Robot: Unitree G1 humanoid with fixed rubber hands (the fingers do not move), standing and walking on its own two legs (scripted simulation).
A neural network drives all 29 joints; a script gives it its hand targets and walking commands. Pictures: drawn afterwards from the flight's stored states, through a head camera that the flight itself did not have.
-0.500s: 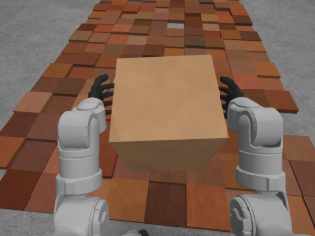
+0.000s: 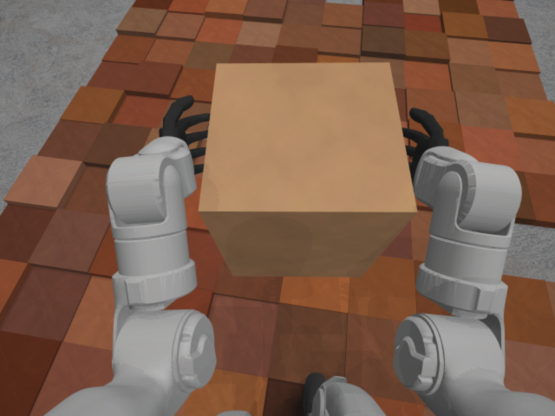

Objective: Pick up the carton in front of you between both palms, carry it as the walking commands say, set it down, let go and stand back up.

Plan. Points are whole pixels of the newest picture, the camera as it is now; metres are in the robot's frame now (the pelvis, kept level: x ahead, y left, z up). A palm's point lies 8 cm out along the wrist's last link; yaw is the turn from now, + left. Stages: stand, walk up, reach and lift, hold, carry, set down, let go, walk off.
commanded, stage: carry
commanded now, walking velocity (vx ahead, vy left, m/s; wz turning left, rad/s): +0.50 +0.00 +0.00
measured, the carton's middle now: (299, 185) +0.42 +0.00 +0.06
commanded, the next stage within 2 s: none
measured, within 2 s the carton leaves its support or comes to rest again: neither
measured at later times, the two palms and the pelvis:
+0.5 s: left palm out of the picture +0.71 +0.18 +0.18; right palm out of the picture +0.69 -0.12 +0.17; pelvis +0.32 +0.05 +0.03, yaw +0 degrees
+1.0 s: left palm out of the picture +0.96 +0.20 +0.17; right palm out of the picture +0.99 -0.10 +0.17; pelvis +0.61 +0.02 +0.05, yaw +2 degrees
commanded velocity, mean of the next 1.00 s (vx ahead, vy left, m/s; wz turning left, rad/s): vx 0.50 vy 0.00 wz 0.00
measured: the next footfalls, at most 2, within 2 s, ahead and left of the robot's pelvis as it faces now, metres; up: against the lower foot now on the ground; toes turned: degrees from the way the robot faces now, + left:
left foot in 0.30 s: +0.37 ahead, +0.10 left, +0.00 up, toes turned +5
right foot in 0.76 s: +0.66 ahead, -0.03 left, +0.02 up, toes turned -5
